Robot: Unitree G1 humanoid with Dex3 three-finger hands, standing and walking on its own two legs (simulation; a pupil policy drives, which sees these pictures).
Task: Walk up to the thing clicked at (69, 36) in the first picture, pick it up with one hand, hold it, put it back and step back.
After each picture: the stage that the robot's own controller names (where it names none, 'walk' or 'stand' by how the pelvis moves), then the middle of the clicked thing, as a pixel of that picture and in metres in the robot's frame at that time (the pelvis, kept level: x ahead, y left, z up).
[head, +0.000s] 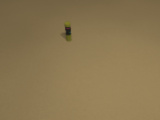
stand; (68, 31) +1.58 +0.23 -0.66
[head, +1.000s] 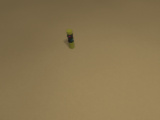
walk; (70, 39) +1.47 +0.30 -0.66
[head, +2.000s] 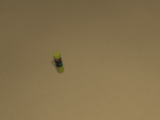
walk; (58, 62) +1.00 +0.34 -0.65
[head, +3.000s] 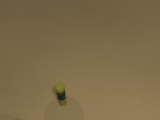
walk; (61, 94) +0.66 +0.22 -0.62
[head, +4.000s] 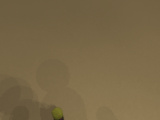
stand; (59, 119) +0.45 +0.19 -0.63
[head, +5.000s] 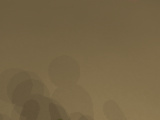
stand; out of the picture +0.40 +0.19 -0.65
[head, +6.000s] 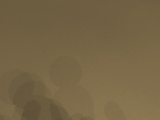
stand; out of the picture +0.40 +0.20 -0.65
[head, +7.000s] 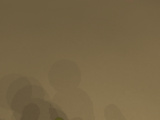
stand; out of the picture +0.42 +0.20 -0.66
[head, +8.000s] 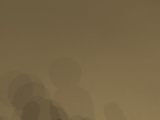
stand; out of the picture +0.41 +0.21 -0.66
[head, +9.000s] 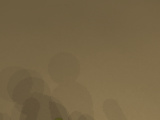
go down; out of the picture +0.41 +0.20 -0.66
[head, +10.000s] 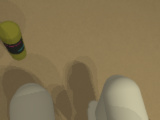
go down; (14, 44) +0.50 +0.22 -0.25
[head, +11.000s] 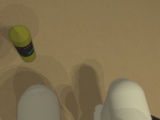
approach; (25, 46) +0.50 +0.21 -0.25
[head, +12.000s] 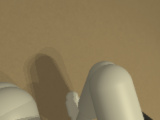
close in; out of the picture +0.49 +0.26 -0.17
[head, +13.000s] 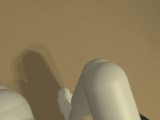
close; out of the picture +0.48 +0.27 -0.17
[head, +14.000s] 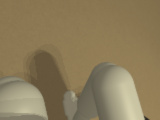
lift; out of the picture +0.41 +0.24 -0.17
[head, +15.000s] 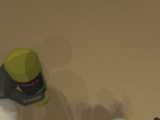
lift; (33, 83) +0.33 +0.17 +0.04
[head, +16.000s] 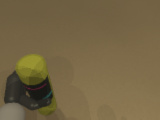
hold; (40, 90) +0.31 +0.16 +0.06
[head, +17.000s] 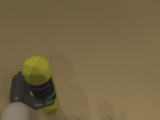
crouch; (44, 90) +0.32 +0.15 +0.04
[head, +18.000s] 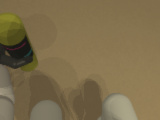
crouch; (20, 48) +0.45 +0.19 -0.03
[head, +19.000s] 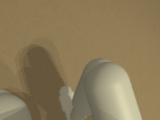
lower; out of the picture +0.47 +0.26 -0.18
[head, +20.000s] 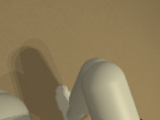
lower; out of the picture +0.48 +0.27 -0.17
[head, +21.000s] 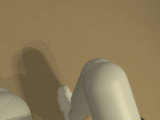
lower; out of the picture +0.47 +0.27 -0.17
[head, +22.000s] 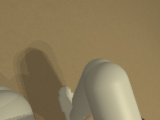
lower; out of the picture +0.46 +0.27 -0.17
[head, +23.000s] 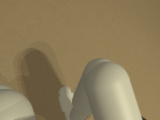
loosen; out of the picture +0.45 +0.25 -0.17
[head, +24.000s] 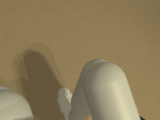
withdraw; out of the picture +0.46 +0.25 -0.17
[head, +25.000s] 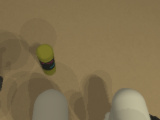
walk; (47, 62) +0.48 +0.18 -0.31
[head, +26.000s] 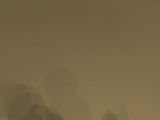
stand; out of the picture +0.40 +0.17 -0.59
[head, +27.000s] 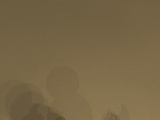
stand; out of the picture +0.41 +0.17 -0.60
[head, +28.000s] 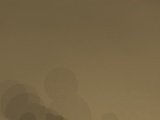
stand; out of the picture +0.42 +0.16 -0.63
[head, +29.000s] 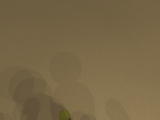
walk; out of the picture +0.42 +0.17 -0.64
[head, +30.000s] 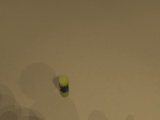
walk; (64, 87) +0.61 +0.16 -0.64
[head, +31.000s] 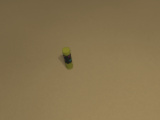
walk; (67, 58) +0.94 +0.24 -0.63
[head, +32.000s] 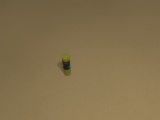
stand; (66, 65) +0.99 +0.20 -0.64
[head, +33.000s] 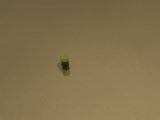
stand; (65, 65) +1.02 +0.22 -0.66
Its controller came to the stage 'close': yes
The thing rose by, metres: 0.70
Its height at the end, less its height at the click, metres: +0.00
